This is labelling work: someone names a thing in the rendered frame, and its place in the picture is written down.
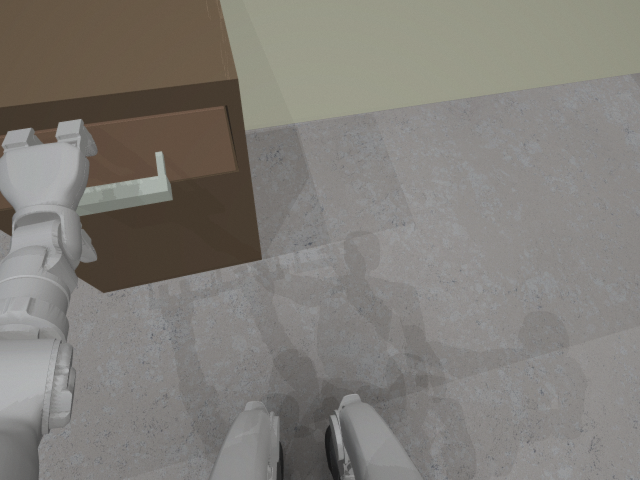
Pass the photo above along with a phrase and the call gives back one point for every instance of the handle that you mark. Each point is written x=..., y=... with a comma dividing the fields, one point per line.
x=127, y=194

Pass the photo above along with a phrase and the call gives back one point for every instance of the robot left forearm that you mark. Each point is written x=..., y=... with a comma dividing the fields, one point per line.
x=38, y=275

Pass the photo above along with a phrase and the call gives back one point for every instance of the robot right thigh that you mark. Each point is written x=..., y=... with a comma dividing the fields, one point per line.
x=360, y=435

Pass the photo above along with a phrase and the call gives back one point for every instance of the right robot shin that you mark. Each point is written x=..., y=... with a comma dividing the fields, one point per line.
x=346, y=470

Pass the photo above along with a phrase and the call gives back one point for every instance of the robot left hand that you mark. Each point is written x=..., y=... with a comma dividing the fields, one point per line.
x=33, y=173

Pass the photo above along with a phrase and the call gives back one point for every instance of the cabinet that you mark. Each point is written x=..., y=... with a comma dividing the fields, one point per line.
x=105, y=60

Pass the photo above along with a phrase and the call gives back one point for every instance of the drawer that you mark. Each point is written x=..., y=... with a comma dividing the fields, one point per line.
x=194, y=143

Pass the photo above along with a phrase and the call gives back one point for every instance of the robot left upper arm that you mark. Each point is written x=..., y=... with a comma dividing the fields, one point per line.
x=37, y=383

